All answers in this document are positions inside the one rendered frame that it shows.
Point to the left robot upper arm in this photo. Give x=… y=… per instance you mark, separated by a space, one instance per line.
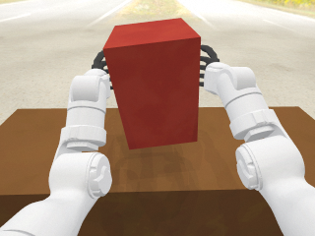
x=76 y=181

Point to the right robot hand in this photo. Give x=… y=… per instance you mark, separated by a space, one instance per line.
x=214 y=58

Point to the left robot forearm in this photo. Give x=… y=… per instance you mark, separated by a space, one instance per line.
x=86 y=109

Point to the carton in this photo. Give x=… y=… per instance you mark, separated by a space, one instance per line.
x=154 y=68

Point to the pedestal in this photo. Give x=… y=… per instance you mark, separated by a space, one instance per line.
x=188 y=189

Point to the right robot forearm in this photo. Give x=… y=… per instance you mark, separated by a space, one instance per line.
x=250 y=117

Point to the right robot upper arm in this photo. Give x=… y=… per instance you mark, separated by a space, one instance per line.
x=273 y=167

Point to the left robot hand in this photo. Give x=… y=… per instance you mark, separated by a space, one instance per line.
x=99 y=64

